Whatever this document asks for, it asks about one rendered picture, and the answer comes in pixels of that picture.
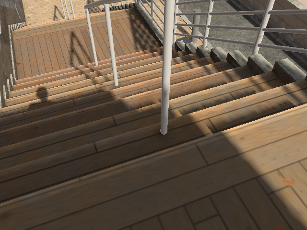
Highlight stairs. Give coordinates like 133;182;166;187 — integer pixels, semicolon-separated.
16;9;127;31
0;46;307;204

